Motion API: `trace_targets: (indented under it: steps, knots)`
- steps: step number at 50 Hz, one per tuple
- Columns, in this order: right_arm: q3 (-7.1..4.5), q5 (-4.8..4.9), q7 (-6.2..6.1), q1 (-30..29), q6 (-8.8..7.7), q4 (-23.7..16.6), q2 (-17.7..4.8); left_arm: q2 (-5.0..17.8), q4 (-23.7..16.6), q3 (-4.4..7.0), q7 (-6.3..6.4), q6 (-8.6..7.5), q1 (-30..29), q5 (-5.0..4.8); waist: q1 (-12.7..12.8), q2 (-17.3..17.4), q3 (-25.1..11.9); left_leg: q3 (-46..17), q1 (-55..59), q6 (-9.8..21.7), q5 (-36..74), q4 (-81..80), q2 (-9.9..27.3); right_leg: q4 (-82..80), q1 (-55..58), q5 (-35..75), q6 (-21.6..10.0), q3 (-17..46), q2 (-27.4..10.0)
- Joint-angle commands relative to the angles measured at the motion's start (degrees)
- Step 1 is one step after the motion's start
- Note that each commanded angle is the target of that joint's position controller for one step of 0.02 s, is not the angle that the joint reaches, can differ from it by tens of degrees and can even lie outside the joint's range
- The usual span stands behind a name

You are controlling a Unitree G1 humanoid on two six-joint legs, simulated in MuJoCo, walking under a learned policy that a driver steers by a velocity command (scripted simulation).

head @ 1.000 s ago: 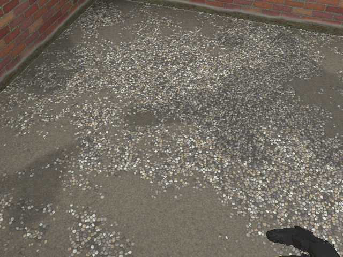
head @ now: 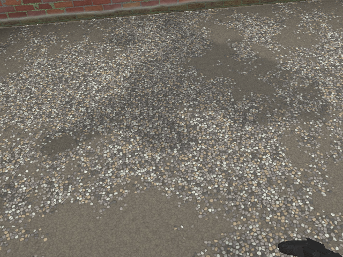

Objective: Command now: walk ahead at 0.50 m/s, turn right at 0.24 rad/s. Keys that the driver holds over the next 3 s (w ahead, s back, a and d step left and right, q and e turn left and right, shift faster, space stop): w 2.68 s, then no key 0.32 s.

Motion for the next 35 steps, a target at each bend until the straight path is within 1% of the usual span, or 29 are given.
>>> trace_targets:
  steps: [1, 2, 3, 6, 9, 10, 15, 27, 28, 29, 30, 35]
  knots:
    - [-0.57, -0.10, 0.04, -6.3, -1.19, -6.5, -3.3, 5.3, -5.6, 1.44, -0.08, -1.20, -4.0, 0.24, 0.2, -3.8, -1.5, -3.9, 12.3, 0.8, 2.7, -6.3, 0.3, -9.6, -11.5, 18.4, -4.5, 0.2, -3.7]
    - [-0.41, -0.41, 0.21, -6.0, -1.28, -6.3, -2.9, 4.9, -4.9, 1.32, 0.03, -1.30, -3.1, 0.49, 0.2, -2.8, -2.7, -3.7, 12.6, 1.1, 4.9, -6.8, 1.1, -9.1, -10.1, 18.8, -3.7, -0.8, -3.6]
    - [-0.40, -0.47, 0.38, -5.2, -1.35, -6.0, -3.2, 5.1, -4.8, 1.29, 0.20, -1.36, -2.8, 0.56, 0.0, -2.8, -3.6, -3.4, 13.1, 1.2, 6.6, -7.1, 1.5, -8.8, -9.1, 19.2, -3.3, -1.5, -3.5]
    - [-0.40, -0.26, 0.59, -4.1, -1.38, -5.2, -3.8, 4.9, -4.7, 1.00, 0.48, -1.51, -3.1, 0.72, -0.2, -2.5, -4.3, -2.7, 13.5, 1.5, 7.8, -8.3, 2.0, -8.6, -7.6, 19.1, -2.7, -2.4, -3.6]
    - [-0.19, -0.22, 0.51, -4.0, -1.20, -4.9, -3.8, 4.6, -4.5, 0.73, 0.61, -1.65, -3.2, 0.72, -0.3, -1.6, -3.7, -2.1, 13.1, 1.8, 9.0, -9.3, 2.5, -8.2, -7.3, 18.9, -2.2, -3.3, -3.9]
    - [-0.25, -0.65, 0.70, -3.6, -0.78, -4.5, -3.6, 4.6, -4.4, 0.68, 0.61, -1.98, -3.1, 0.96, -0.4, -1.3, -4.5, -2.1, 12.8, 2.3, 9.4, -9.4, 2.7, -8.1, -6.1, 16.6, -1.8, -3.6, -3.5]
    - [-0.21, -0.32, 0.72, -3.3, -0.40, -3.8, -3.7, 4.2, -4.5, 0.38, 0.65, -2.28, -3.6, 0.96, -0.5, -1.3, -2.9, -1.6, 11.5, 2.9, 10.5, -10.2, 3.1, -7.4, -6.0, 16.5, -1.3, -4.8, -3.9]
    - [-0.03, -0.34, 0.73, -0.6, -0.18, -1.9, -4.2, 4.1, -4.8, -0.34, 1.22, -2.45, -5.3, 1.48, -1.5, -2.1, -3.4, -1.2, 10.5, 3.5, 16.5, -10.3, 3.6, -5.7, -3.1, 19.5, -0.7, -6.9, -5.2]
    - [0.00, -0.35, 0.76, -0.6, -0.14, -1.8, -4.3, 4.1, -4.8, -0.38, 1.24, -2.46, -5.2, 1.49, -1.2, -2.1, -3.5, -1.0, 10.6, 3.6, 16.9, -10.3, 3.6, -5.6, -3.1, 19.9, -0.7, -7.0, -5.3]
    - [0.01, -0.35, 0.76, -0.1, -0.13, -1.6, -4.3, 4.0, -4.8, -0.48, 1.28, -2.46, -5.7, 1.55, -1.7, -2.0, -3.5, -1.1, 10.3, 3.6, 17.2, -10.4, 3.6, -5.5, -2.5, 20.0, -0.7, -7.2, -5.4]
    - [0.06, -0.37, 0.79, -0.2, -0.09, -1.5, -4.4, 4.1, -4.8, -0.51, 1.29, -2.47, -5.7, 1.54, -1.4, -2.1, -3.6, -1.0, 10.4, 3.6, 17.4, -10.4, 3.6, -5.5, -2.5, 20.4, -0.7, -7.3, -5.5]
    - [0.17, -0.39, 0.89, 0.7, 0.09, -1.1, -4.8, 4.0, -4.9, -0.81, 1.35, -2.55, -6.9, 1.65, -1.7, -2.1, -3.6, -0.8, 9.8, 3.7, 18.4, -10.8, 3.7, -5.3, -1.2, 21.3, -0.7, -8.1, -6.0]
